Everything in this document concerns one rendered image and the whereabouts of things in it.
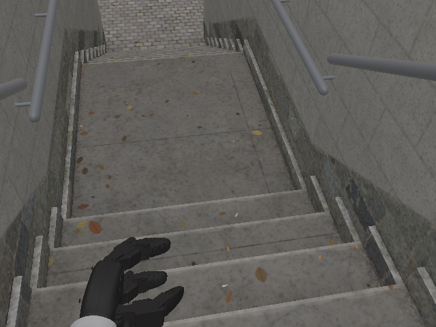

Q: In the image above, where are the stairs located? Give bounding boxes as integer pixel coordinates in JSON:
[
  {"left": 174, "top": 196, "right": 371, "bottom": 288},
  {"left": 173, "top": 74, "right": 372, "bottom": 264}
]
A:
[
  {"left": 87, "top": 45, "right": 236, "bottom": 63},
  {"left": 27, "top": 189, "right": 426, "bottom": 327}
]

